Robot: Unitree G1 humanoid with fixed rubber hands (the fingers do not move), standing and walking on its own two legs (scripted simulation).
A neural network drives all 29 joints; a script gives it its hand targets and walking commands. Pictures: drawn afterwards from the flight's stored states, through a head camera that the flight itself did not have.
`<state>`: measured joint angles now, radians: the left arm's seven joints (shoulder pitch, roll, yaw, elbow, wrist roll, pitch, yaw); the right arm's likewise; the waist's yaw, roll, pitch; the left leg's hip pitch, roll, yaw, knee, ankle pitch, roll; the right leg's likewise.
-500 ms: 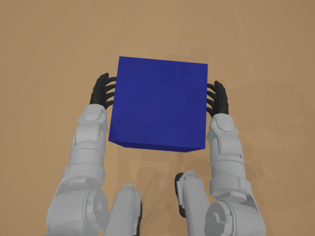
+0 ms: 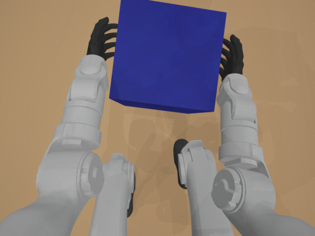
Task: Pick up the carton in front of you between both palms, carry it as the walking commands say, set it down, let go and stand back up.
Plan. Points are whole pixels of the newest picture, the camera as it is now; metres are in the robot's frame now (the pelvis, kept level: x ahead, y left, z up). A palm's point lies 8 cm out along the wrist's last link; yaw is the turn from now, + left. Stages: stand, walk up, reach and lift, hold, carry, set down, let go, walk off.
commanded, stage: set down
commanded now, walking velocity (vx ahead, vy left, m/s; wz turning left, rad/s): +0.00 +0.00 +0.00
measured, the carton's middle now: (163, 70) +0.50 -0.07 -0.19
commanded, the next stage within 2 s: none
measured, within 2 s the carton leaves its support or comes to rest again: rests again in 1.62 s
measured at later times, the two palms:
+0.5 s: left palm (119, 60) +0.56 +0.05 -0.25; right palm (223, 70) +0.49 -0.25 -0.23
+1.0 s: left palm (118, 66) +0.55 +0.06 -0.28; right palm (218, 73) +0.49 -0.24 -0.25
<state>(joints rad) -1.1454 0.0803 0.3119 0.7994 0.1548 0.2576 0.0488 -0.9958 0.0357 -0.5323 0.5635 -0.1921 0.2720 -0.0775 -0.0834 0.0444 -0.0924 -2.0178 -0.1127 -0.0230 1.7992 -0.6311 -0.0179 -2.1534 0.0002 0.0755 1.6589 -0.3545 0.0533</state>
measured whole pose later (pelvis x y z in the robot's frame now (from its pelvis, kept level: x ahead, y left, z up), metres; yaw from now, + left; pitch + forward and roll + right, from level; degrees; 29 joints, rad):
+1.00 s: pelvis -0.01 +0.01 -0.10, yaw -1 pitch +45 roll -2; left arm -1.49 0.24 0.10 1.10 0.10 0.22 0.09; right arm -1.37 -0.19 -0.57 0.97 -0.13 0.21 0.00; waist -0.17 0.01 0.20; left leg -2.26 -0.16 -0.03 2.17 -0.69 -0.01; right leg -2.38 -0.02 0.07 1.98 -0.39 0.08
